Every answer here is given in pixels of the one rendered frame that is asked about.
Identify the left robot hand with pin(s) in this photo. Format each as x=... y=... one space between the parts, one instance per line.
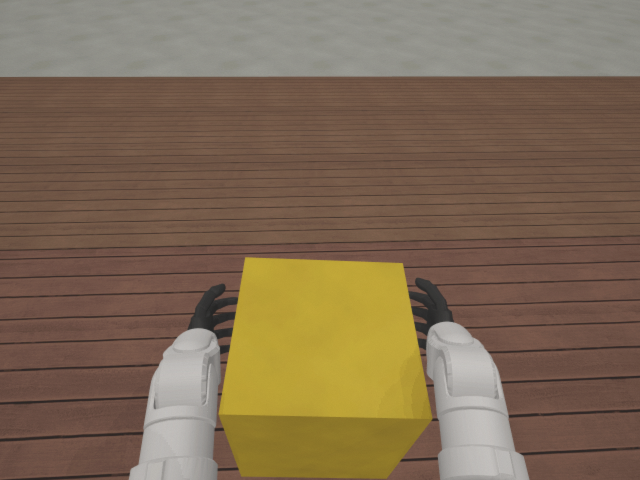
x=204 y=318

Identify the right robot hand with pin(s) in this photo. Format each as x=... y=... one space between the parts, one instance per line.
x=436 y=304

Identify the carton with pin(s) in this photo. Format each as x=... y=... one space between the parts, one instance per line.
x=324 y=377

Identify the right robot forearm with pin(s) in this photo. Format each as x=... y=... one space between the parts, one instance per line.
x=476 y=437

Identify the left robot forearm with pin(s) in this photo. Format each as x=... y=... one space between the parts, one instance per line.
x=181 y=414

